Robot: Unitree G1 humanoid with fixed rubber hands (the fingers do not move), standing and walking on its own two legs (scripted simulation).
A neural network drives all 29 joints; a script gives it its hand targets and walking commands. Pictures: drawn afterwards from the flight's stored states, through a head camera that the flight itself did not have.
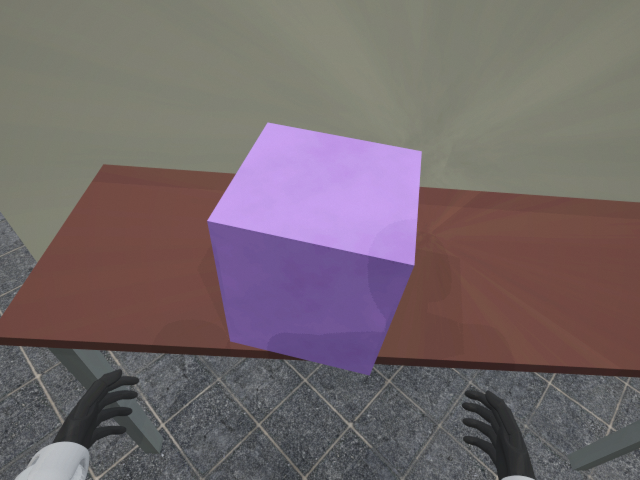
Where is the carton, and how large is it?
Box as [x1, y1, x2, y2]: [207, 123, 421, 375]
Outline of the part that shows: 267,123 207,220 230,341 369,375 414,263 421,151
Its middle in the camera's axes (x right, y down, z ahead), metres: +0.00 +0.02 +0.54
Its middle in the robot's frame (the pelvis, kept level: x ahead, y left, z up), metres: +0.40 +0.02 +0.07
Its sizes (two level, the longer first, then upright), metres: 0.210 0.200 0.250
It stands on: a table, 0.72 m high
